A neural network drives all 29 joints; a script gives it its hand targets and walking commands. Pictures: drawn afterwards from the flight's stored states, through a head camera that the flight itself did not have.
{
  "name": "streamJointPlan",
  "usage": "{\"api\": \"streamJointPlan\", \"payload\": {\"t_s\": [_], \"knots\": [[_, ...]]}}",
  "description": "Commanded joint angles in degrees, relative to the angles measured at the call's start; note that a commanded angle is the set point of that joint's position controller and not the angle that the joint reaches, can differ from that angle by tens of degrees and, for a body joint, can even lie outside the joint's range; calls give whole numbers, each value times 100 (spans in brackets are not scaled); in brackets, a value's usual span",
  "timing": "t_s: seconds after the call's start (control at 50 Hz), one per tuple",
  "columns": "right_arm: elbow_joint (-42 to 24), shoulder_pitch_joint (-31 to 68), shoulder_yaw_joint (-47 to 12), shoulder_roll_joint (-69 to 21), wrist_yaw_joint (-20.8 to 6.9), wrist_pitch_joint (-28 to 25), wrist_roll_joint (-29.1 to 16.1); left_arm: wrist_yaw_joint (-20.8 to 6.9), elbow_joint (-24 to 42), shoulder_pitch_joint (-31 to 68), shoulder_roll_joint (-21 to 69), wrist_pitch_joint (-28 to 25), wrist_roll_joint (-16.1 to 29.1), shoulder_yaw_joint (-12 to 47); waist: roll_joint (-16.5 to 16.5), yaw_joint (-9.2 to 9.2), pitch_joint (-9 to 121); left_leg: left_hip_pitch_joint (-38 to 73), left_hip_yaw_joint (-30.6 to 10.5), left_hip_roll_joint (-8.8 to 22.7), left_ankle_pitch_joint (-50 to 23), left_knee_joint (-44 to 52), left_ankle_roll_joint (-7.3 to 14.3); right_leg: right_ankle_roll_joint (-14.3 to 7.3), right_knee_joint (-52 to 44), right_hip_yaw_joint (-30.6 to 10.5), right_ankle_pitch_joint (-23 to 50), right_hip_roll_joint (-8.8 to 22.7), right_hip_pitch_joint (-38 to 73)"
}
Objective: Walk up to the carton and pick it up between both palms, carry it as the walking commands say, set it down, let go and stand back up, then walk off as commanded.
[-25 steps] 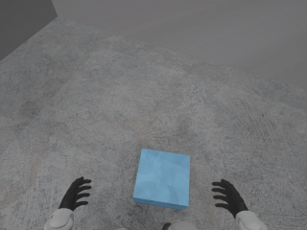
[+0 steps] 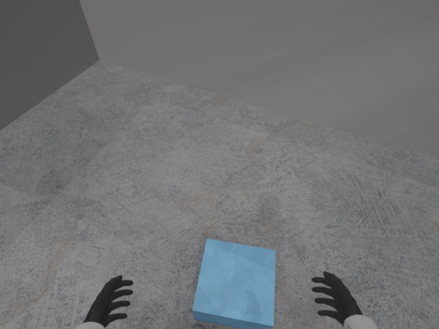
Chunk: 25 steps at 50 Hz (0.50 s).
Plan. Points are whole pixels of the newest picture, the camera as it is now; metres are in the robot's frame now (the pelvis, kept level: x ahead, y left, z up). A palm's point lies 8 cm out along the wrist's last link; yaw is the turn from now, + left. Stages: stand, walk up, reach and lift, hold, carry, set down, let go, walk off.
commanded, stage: let go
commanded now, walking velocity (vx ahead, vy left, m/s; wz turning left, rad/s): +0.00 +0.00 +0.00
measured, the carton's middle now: (235, 284) +0.37 -0.09 -0.68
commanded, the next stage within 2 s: stand in 0.16 s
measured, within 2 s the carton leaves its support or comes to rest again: neither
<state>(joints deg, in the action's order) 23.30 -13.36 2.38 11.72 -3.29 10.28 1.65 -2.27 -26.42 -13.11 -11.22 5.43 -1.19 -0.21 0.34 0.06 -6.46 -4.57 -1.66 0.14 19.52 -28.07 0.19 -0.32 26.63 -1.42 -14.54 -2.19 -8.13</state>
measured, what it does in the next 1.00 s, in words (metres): stands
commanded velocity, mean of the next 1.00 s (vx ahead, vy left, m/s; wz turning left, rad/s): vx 0.00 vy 0.00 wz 0.00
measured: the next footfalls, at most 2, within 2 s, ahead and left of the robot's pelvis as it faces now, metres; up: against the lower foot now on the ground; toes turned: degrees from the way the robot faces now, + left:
none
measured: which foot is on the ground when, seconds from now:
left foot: down 0.00-1.00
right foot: down 0.00-1.00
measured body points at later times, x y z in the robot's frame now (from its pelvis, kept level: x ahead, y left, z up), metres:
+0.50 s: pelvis +0.02 -0.01 -0.01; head +0.01 -0.01 +0.44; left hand +0.12 +0.24 -0.13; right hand +0.07 -0.28 -0.12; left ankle -0.04 +0.12 -0.74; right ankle +0.00 -0.12 -0.74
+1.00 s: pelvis +0.02 -0.01 -0.02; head +0.00 -0.01 +0.43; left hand +0.07 +0.22 -0.16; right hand -0.01 -0.26 -0.16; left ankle -0.04 +0.11 -0.74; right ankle +0.00 -0.12 -0.74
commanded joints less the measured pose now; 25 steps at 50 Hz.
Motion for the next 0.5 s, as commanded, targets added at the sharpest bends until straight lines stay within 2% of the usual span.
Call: {"api": "streamJointPlan", "payload": {"t_s": [0.0, 0.12, 0.14, 0.16, 0.18, 0.2, 0.22, 0.24, 0.3, 0.4, 0.48], "knots": [[-836, 265, 252, 607, 216, 81, -68, 98, 662, 93, -628, -213, -7, -171, 46, -24, 951, -529, 73, -195, -2258, 319, -89, 229, 81, -107, 1883, -184, 946], [-1019, 415, 351, 692, 397, 258, -162, 164, 753, 292, -661, -148, 132, -52, -93, -113, 884, -589, 146, -258, -1949, 225, -26, 256, 230, -156, 1861, -118, 768], [38, -1, 460, 847, 477, -465, 162, 256, -409, -421, -874, -453, -30, -175, -26, 23, 1063, -173, 441, 136, 252, -61, -281, 122, -167, -718, 1190, 573, -645], [177, -345, 327, 947, 488, -773, 271, 331, -481, -513, -1242, -556, -273, -326, -338, -106, 733, -211, 221, 84, 789, -39, -282, 108, -315, -1044, 54, 654, -1182], [360, -470, 315, 876, 475, -933, 283, 335, -512, -364, -1271, -591, -267, -365, -374, -105, 398, -336, 92, 149, 754, 2, -205, 53, -484, -1135, -656, 659, -1547], [438, -552, 295, 762, 479, -1049, 265, 322, -493, -141, -1217, -635, -243, -355, -393, -193, 303, -387, -23, 241, 642, 7, -139, 16, -551, -1112, -972, 635, -1699], [529, -581, 247, 762, 482, -1166, 249, 303, -522, 12, -1082, -702, -202, -354, -387, -215, 357, -524, -87, 346, 518, 5, -81, -28, -488, -1089, -840, 598, -1725], [613, -503, 243, 833, 484, -1257, 218, 274, -605, -27, -984, -772, -157, -349, -286, -150, 412, -598, -181, 436, 535, 41, -29, -40, -361, -1055, -631, 519, -1737], [714, -228, 207, 805, 485, -1409, 118, 187, -923, -92, -840, -929, -97, -340, -44, -63, 793, -678, -322, 574, 68, 161, 35, -96, 92, -859, 368, 382, -1450], [1065, -581, 156, 873, 526, -1467, 28, 199, -1398, -412, -795, -998, -98, -375, 14, -93, 1252, -664, -106, 507, -1175, -146, -34, -239, 492, -840, 1656, 427, -1052], [1347, -875, 138, 904, 566, -1423, -12, 267, -1658, -616, -789, -939, -87, -395, -43, -95, 1356, -649, 29, 492, -1760, -318, -24, -275, 690, -811, 2038, 373, -1016]]}}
